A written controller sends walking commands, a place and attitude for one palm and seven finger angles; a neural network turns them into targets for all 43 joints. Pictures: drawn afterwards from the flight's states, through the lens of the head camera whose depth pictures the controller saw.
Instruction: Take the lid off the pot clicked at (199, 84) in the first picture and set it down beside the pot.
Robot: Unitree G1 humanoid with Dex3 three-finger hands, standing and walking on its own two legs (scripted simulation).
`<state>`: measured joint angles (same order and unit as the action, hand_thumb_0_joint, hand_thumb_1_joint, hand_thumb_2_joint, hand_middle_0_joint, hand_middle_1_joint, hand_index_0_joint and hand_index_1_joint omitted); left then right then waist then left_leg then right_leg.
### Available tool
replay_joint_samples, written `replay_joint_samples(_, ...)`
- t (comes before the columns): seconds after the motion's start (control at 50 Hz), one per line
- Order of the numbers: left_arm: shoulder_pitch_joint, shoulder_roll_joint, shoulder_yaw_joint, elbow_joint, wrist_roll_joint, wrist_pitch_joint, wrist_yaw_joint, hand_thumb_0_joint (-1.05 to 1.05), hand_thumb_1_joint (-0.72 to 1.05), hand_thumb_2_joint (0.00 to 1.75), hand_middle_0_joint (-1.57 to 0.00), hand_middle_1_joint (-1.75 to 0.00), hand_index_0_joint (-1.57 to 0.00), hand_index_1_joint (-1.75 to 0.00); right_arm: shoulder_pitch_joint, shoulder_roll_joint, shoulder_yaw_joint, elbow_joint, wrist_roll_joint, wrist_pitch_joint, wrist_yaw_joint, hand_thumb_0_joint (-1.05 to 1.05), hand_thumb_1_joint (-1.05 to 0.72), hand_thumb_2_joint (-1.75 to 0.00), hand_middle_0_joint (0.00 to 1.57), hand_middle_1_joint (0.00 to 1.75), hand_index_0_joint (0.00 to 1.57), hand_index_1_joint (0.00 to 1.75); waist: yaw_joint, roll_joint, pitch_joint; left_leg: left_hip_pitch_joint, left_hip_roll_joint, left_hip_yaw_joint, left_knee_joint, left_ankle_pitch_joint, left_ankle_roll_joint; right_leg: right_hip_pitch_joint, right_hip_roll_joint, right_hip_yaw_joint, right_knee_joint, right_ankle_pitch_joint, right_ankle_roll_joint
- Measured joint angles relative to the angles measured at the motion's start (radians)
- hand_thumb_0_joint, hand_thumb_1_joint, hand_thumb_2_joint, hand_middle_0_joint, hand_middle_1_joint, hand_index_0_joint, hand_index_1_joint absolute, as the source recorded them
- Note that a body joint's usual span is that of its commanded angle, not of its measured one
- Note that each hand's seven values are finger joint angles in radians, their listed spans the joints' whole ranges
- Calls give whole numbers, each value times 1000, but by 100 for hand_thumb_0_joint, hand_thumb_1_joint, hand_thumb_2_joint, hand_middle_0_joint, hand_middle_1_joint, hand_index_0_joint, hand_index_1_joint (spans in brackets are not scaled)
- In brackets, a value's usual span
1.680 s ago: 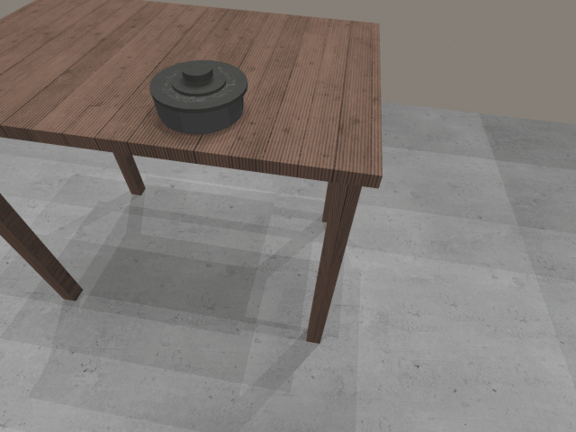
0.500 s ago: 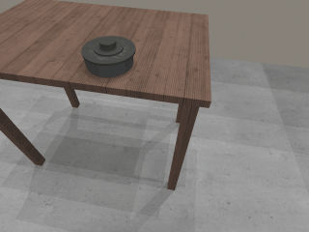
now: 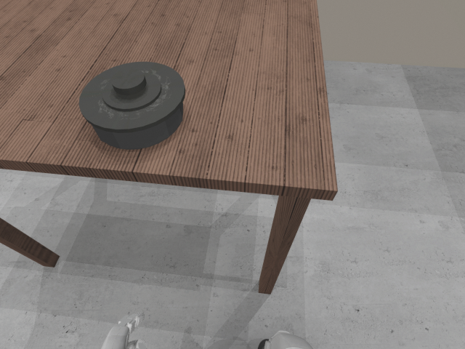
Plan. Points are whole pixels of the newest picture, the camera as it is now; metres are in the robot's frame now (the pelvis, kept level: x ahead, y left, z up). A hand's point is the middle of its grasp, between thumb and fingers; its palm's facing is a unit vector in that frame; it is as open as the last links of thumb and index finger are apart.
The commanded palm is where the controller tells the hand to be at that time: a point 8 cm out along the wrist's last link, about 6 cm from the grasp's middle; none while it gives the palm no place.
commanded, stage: come to a stop and stand still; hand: left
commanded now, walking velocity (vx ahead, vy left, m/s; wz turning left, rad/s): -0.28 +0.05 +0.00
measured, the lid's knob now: (129, 81) +0.50 +0.19 +0.17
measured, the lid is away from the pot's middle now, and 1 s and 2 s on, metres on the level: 0.00 0.00 0.00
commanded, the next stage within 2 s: look again from close up in 1.42 s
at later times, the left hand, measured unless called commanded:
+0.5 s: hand out of the picture +0.02 +0.26 -0.16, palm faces +0.03 -0.97 -0.23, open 7.3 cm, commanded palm none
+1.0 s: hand out of the picture +0.05 +0.19 -0.16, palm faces -0.02 -0.97 -0.23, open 7.3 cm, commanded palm none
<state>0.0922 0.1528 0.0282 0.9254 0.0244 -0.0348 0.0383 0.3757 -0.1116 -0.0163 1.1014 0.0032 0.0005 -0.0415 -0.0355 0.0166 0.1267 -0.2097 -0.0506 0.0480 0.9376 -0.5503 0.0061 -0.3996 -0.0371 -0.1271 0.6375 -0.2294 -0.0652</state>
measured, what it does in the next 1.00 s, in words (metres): steps on the spot: left foot, then right foot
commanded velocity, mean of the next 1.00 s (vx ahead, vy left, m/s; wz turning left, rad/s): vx -0.01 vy -0.05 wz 0.00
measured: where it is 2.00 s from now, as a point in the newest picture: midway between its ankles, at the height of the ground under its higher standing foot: outside the picture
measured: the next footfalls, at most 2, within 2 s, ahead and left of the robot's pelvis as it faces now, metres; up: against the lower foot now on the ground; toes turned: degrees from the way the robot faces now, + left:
left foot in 0.26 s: +0.06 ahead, +0.15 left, +0.00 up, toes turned -1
right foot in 0.64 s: -0.01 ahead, -0.12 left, +0.00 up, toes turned -2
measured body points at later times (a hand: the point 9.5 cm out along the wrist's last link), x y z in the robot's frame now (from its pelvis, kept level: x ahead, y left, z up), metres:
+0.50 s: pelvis -0.01 +0.04 +0.02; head +0.03 +0.07 +0.47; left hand +0.02 +0.31 -0.14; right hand +0.05 -0.19 -0.12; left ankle +0.02 +0.17 -0.72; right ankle -0.06 -0.09 -0.65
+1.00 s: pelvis -0.01 +0.01 +0.00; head +0.00 +0.00 +0.45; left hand +0.05 +0.24 -0.14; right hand -0.01 -0.22 -0.16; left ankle +0.02 +0.15 -0.72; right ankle -0.05 -0.12 -0.72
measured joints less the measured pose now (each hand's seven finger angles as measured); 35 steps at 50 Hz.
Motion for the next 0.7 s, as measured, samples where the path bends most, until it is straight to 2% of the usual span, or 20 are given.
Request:
replay_joint_samples(0.04, -1, -4, 0, -4, 0, 11, 11, 0, 91, 90, -20, -30, -20, -30, -56, -12, -15, -17, -3, 21, -1, 1, -90, -90, 20, 30, 20, 30, 6, 1, 9, -103, 10, -23, 170, -21, -12, 17, 0, 2, -18, -5, 3)
replay_joint_samples(0.08, 5, -3, 3, -4, 2, 29, 18, 0, 91, 90, -20, -30, -21, -30, -114, -25, -24, -46, -6, 34, 0, 1, -90, -90, 20, 30, 20, 30, 10, -8, 12, -175, 32, -38, 205, -23, -25, 26, -3, 10, -41, 11, 14)
replay_joint_samples(0.16, 25, 14, 10, -5, 8, 59, 10, 0, 91, 90, -20, -30, -21, -30, -213, -48, -33, -115, -6, 33, 10, 0, -91, -90, 20, 30, 20, 30, 17, -35, 15, -230, 75, -45, 78, 41, -42, 23, -16, 34, -56, 29, 30)
replay_joint_samples(0.24, 51, 38, 22, -7, 9, 77, -3, 0, 90, 90, -20, -30, -21, -30, -255, -64, -33, -161, -8, 10, 16, 0, -91, -90, 20, 30, 20, 30, 25, -60, 8, -170, 90, -22, -158, 173, -42, 5, -29, 50, -18, 20, 57)
replay_joint_samples(0.26, 64, 41, 25, -10, 6, 83, -5, 0, 90, 90, -20, -30, -21, -30, -249, -72, -32, -171, -9, 2, 18, 0, -91, -90, 20, 30, 20, 30, 26, -55, -4, -133, 98, -19, -253, 228, -37, -7, -26, 49, 8, 8, 66)
replay_joint_samples(0.3, 73, 57, 33, -9, 0, 97, -7, 0, 90, 90, -20, -30, -21, -30, -237, -69, -28, -178, -21, -4, 17, 0, -91, -90, 20, 30, 20, 30, 29, -64, -12, -140, 97, -20, -250, 238, -21, -43, -9, 78, 120, -142, 80)
replay_joint_samples(0.34, 82, 77, 45, -4, 4, 107, -9, 0, 91, 90, -20, -30, -21, -30, -217, -57, -14, -178, -34, 2, 14, 0, -91, -90, 20, 30, 20, 30, 37, -77, -21, -137, 96, -23, -262, 238, -11, -86, 30, 133, 293, -212, 83)
replay_joint_samples(0.4, 113, 102, 58, 4, 5, 98, -21, 0, 91, 90, -20, -30, -20, -30, -187, -40, 5, -164, -37, 10, 9, 0, -91, -90, 20, 30, 20, 30, 49, -86, -41, -110, 97, -30, -352, 288, -12, -113, 57, 157, 476, -175, 95)
replay_joint_samples(0.44, 142, 113, 60, 15, 3, 96, -26, 0, 91, 90, -20, -29, -20, -30, -172, -33, 12, -154, -35, 9, 7, 0, -90, -90, 20, 30, 20, 30, 52, -86, -56, -90, 98, -26, -414, 322, -11, -97, 55, 157, 501, -154, 104)
replay_joint_samples(0.5, 178, 116, 56, 39, -1, 102, -30, 0, 91, 90, -20, -29, -20, -30, -157, -32, 12, -146, -32, 5, 3, 0, -90, -90, 20, 30, 20, 30, 46, -75, -67, -71, 104, -21, -477, 357, -15, -35, 37, 146, 416, -173, 110)
replay_joint_samples(0.58, 192, 98, 38, 71, -9, 101, -31, 0, 91, 90, -20, -29, -20, -30, -143, -48, 4, -127, -32, 6, 6, 0, -91, -90, 20, 30, 20, 30, 26, -46, -65, -69, 110, -21, -507, 382, -28, 86, 15, 123, 163, -231, 100)
replay_joint_samples(0.6, 196, 91, 29, 77, -9, 89, -27, 0, 91, 90, -20, -29, -20, -30, -138, -57, 1, -122, -27, 8, 11, 0, -91, -90, 20, 30, 20, 30, 29, -35, -70, -87, 115, -20, -485, 376, -34, 116, 16, 124, 71, -186, 88)
replay_joint_samples(0.62, 211, 92, 20, 67, -7, 72, -22, 0, 91, 90, -20, -29, -20, -30, -132, -62, -2, -125, -22, 15, 18, 0, -90, -90, 20, 30, 20, 30, 38, -47, -83, -126, 108, -3, -429, 335, -31, 139, 2, 152, -40, -155, 75)
replay_joint_samples(0.64, 220, 90, 12, 64, -4, 55, -16, 0, 91, 90, -20, -29, -20, -30, -132, -69, -5, -132, -23, 25, 25, 0, -90, -90, 20, 30, 20, 30, 47, -53, -86, -166, 104, 8, -359, 282, -35, 135, -6, 178, -92, -114, 62)
replay_joint_samples(0.7, 205, 37, -12, 91, 1, 45, -12, 0, 91, 90, -20, -29, -20, -30, -132, -109, -21, -133, -23, 34, 36, 1, -91, -90, 20, 30, 20, 30, 14, 32, -58, -199, 114, -34, -240, 209, -23, 127, 35, 147, -18, -127, 83)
